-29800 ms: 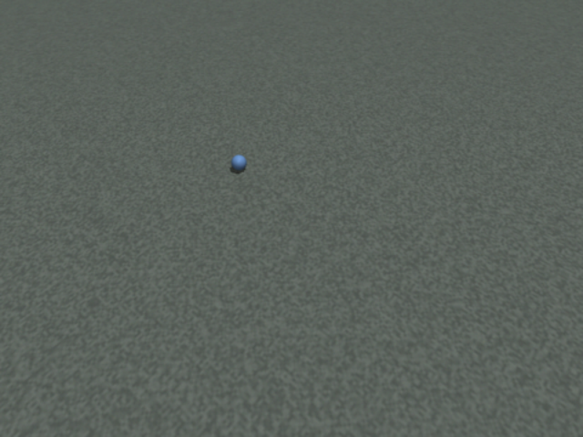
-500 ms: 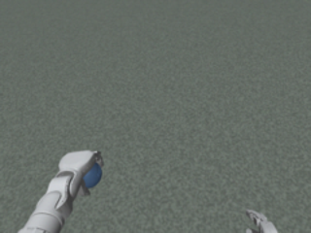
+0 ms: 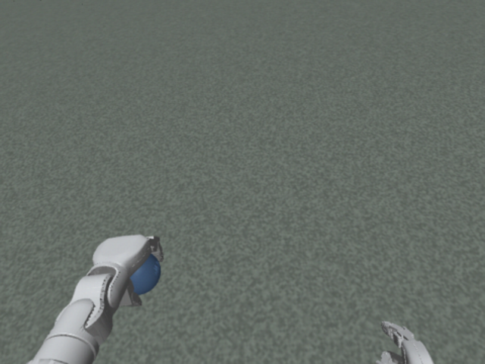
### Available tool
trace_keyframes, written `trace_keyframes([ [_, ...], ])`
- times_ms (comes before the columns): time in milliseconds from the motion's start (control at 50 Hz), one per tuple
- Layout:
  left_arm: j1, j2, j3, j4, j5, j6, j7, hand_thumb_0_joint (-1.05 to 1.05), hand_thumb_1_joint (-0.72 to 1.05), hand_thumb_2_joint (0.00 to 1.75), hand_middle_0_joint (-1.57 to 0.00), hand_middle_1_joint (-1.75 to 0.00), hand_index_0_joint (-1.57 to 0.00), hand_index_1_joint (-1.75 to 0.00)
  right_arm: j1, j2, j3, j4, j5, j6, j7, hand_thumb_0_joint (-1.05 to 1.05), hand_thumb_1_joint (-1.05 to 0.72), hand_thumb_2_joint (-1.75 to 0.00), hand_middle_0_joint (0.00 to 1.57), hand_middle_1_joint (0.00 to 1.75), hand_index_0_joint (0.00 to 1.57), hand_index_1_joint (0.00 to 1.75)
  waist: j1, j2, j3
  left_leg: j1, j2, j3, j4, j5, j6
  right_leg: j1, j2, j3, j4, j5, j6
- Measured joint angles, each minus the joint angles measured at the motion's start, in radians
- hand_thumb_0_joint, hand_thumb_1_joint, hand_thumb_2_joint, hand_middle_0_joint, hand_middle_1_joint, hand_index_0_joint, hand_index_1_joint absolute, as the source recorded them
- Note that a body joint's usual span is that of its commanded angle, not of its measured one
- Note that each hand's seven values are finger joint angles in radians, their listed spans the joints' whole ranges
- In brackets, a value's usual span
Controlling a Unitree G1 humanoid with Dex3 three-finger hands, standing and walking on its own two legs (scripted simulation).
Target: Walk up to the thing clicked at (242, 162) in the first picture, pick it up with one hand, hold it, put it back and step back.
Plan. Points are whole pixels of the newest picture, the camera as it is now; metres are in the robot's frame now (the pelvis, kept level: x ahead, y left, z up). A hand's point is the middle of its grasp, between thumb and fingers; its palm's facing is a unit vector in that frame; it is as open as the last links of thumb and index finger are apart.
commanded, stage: hold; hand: left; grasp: from above
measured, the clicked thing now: (138, 272) +0.31 +0.21 -0.03
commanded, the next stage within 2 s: crouch in 0.56 s
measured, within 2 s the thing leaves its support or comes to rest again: neither
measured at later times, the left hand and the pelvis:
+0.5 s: hand (133, 279) +0.29 +0.22 -0.03, palm faces -0.45 -0.06 -0.89, open 9.9 cm; pelvis +0.00 +0.00 +0.00, yaw +0 degrees
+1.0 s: hand (142, 298) +0.28 +0.22 -0.08, palm faces -0.48 -0.04 -0.87, open 9.9 cm; pelvis -0.01 +0.00 -0.01, yaw +1 degrees
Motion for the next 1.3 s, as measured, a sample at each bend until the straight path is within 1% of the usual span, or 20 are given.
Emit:
trace_keyframes([
  [60, 0.002, -0.003, 0.0, 0.006, -0.003, 0.001, -0.002, -0.01, 0.0, 0.6, -0.74, -0.81, -0.63, -0.72, -0.003, 0.001, 0.002, -0.003, 0.001, 0.001, -0.001, 0.01, -0.91, -0.9, 0.2, 0.29, 0.2, 0.29, -0.001, 0.0, 0.001, 0.003, 0.0, 0.0, -0.004, 0.002, 0.0, 0.002, 0.0, -0.001, -0.003, 0.001, 0.0],
  [140, 0.012, -0.005, 0.001, -0.002, 0.002, -0.003, -0.004, -0.01, 0.0, 0.6, -0.74, -0.81, -0.63, -0.72, -0.006, 0.002, 0.002, -0.006, 0.0, 0.002, -0.001, 0.01, -0.92, -0.9, 0.2, 0.3, 0.2, 0.29, 0.0, -0.002, 0.006, 0.005, 0.0, 0.001, -0.01, 0.005, -0.001, 0.003, 0.0, 0.001, -0.006, 0.004, -0.001],
  [300, -0.004, -0.002, 0.0, 0.008, 0.01, -0.01, 0.009, -0.01, 0.0, 0.61, -0.74, -0.81, -0.63, -0.72, -0.007, 0.001, 0.001, 0.004, -0.001, 0.005, -0.004, 0.01, -0.92, -0.9, 0.2, 0.3, 0.2, 0.29, 0.004, -0.003, 0.01, 0.011, 0.0, -0.002, -0.017, 0.01, -0.001, 0.01, 0.0, -0.003, -0.013, 0.007, -0.001],
  [380, -0.013, -0.001, 0.004, 0.012, 0.004, -0.004, 0.011, -0.01, 0.0, 0.61, -0.74, -0.81, -0.63, -0.72, -0.007, 0.001, 0.0, 0.008, -0.001, 0.008, -0.003, 0.01, -0.92, -0.9, 0.2, 0.3, 0.2, 0.29, 0.002, 0.0, 0.008, 0.016, 0.001, -0.001, -0.023, 0.012, -0.002, 0.015, 0.001, -0.002, -0.02, 0.01, -0.002],
  [460, -0.01, -0.001, 0.005, 0.02, -0.003, -0.004, 0.001, -0.01, 0.0, 0.61, -0.74, -0.81, -0.63, -0.72, -0.004, 0.001, -0.001, 0.003, 0.001, 0.01, -0.003, 0.01, -0.92, -0.9, 0.2, 0.3, 0.2, 0.29, -0.003, 0.001, 0.007, 0.02, 0.001, 0.0, -0.027, 0.014, -0.002, 0.018, 0.001, -0.001, -0.023, 0.011, -0.002],
  [560, 0.004, -0.001, 0.001, 0.02, -0.002, -0.019, -0.007, -0.01, 0.0, 0.61, -0.74, -0.81, -0.63, -0.72, -0.002, 0.001, 0.0, -0.004, 0.0, 0.012, -0.005, 0.01, -0.92, -0.9, 0.2, 0.3, 0.2, 0.29, -0.005, -0.003, 0.011, 0.019, 0.001, 0.0, -0.029, 0.015, -0.002, 0.016, 0.001, -0.001, -0.023, 0.012, -0.003],
  [660, 0.005, -0.005, 0.001, 0.016, 0.007, -0.03, 0.014, -0.01, 0.0, 0.61, -0.74, -0.81, -0.63, -0.72, -0.001, -0.001, -0.001, 0.002, -0.001, 0.014, -0.008, 0.01, -0.92, -0.9, 0.2, 0.3, 0.2, 0.29, 0.001, -0.004, 0.014, 0.019, 0.001, -0.002, -0.029, 0.016, -0.003, 0.017, 0.001, -0.002, -0.024, 0.012, -0.003],
  [740, 0.0, -0.011, 0.005, 0.015, 0.013, -0.015, 0.04, -0.01, 0.01, 0.6, -0.73, -0.81, -0.63, -0.72, -0.005, 0.0, -0.004, 0.008, -0.001, 0.015, -0.006, 0.01, -0.92, -0.9, 0.2, 0.3, 0.2, 0.3, 0.001, -0.002, 0.011, 0.018, 0.0, -0.002, -0.029, 0.016, -0.002, 0.017, 0.001, -0.002, -0.025, 0.013, -0.002],
  [820, -0.005, -0.018, 0.003, 0.041, 0.017, -0.005, 0.052, -0.01, 0.01, 0.59, -0.73, -0.81, -0.62, -0.72, -0.009, 0.002, -0.005, 0.008, -0.001, 0.018, -0.001, 0.01, -0.91, -0.9, 0.2, 0.3, 0.2, 0.3, -0.004, -0.002, 0.007, 0.013, 0.0, -0.003, -0.026, 0.015, -0.002, 0.012, 0.0, -0.003, -0.022, 0.012, -0.002],
  [880, -0.008, -0.021, -0.002, 0.077, 0.024, -0.015, 0.062, -0.01, 0.02, 0.58, -0.73, -0.81, -0.62, -0.72, -0.013, 0.006, -0.002, 0.003, -0.002, 0.019, 0.002, 0.01, -0.91, -0.9, 0.2, 0.3, 0.2, 0.3, -0.012, -0.009, 0.008, -0.004, -0.001, -0.006, -0.015, 0.013, -0.002, -0.004, -0.001, -0.006, -0.009, 0.008, -0.002],
  [940, -0.019, -0.029, -0.003, 0.132, 0.039, -0.039, 0.093, -0.01, 0.02, 0.58, -0.72, -0.81, -0.62, -0.72, -0.016, 0.008, 0.0, -0.001, -0.007, 0.018, 0.005, 0.01, -0.91, -0.9, 0.2, 0.3, 0.2, 0.3, -0.02, -0.021, 0.011, -0.045, -0.002, -0.011, 0.016, 0.004, -0.002, -0.043, -0.001, -0.01, 0.02, -0.002, -0.002],
  [1020, -0.06, -0.037, 0.004, 0.229, 0.081, -0.066, 0.175, -0.01, 0.03, 0.57, -0.72, -0.81, -0.61, -0.72, -0.022, 0.007, -0.006, 0.003, -0.025, 0.012, 0.016, 0.01, -0.91, -0.9, 0.2, 0.3, 0.2, 0.3, -0.031, -0.04, 0.005, -0.166, 0.0, -0.022, 0.119, -0.029, -0.004, -0.156, 0.001, -0.017, 0.116, -0.035, -0.004],
  [1120, -0.162, -0.043, 0.021, 0.376, 0.155, -0.08, 0.301, -0.02, 0.03, 0.57, -0.72, -0.81, -0.61, -0.72, -0.012, -0.005, -0.029, 0.011, -0.052, -0.004, 0.036, 0.01, -0.91, -0.9, 0.2, 0.3, 0.2, 0.3, -0.051, -0.055, -0.049, -0.438, 0.004, -0.042, 0.363, -0.116, -0.008, -0.415, 0.008, -0.027, 0.343, -0.117, 0.002],
  [1180, -0.228, -0.039, 0.035, 0.444, 0.188, -0.079, 0.355, -0.02, 0.03, 0.56, -0.72, -0.81, -0.61, -0.72, -0.001, -0.015, -0.043, 0.02, -0.064, -0.014, 0.045, 0.01, -0.91, -0.9, 0.2, 0.3, 0.2, 0.3, -0.068, -0.055, -0.087, -0.618, 0.006, -0.054, 0.527, -0.173, -0.007, -0.587, 0.013, -0.033, 0.496, -0.171, 0.005],
  [1240, -0.294, -0.033, 0.053, 0.508, 0.2, -0.071, 0.395, -0.02, 0.03, 0.56, -0.72, -0.8, -0.61, -0.72, 0.01, -0.021, -0.054, 0.033, -0.075, -0.026, 0.047, 0.01, -0.92, -0.9, 0.2, 0.3, 0.2, 0.3, -0.088, -0.048, -0.113, -0.78, 0.006, -0.062, 0.672, -0.22, -0.004, -0.743, 0.016, -0.034, 0.634, -0.216, 0.009],
  [1300, -0.356, -0.028, 0.071, 0.567, 0.2, -0.059, 0.42, -0.02, 0.03, 0.56, -0.72, -0.8, -0.61, -0.72, 0.023, -0.019, -0.061, 0.048, -0.085, -0.039, 0.046, 0.01, -0.92, -0.9, 0.2, 0.29, 0.2, 0.29, -0.107, -0.036, -0.135, -0.931, 0.005, -0.067, 0.797, -0.254, 0.0, -0.89, 0.018, -0.034, 0.754, -0.25, 0.011],
])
